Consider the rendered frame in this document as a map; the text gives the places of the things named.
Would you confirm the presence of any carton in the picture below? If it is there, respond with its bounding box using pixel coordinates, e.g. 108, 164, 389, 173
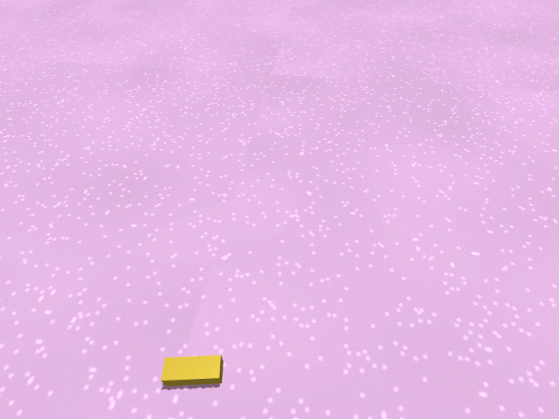
161, 355, 224, 386

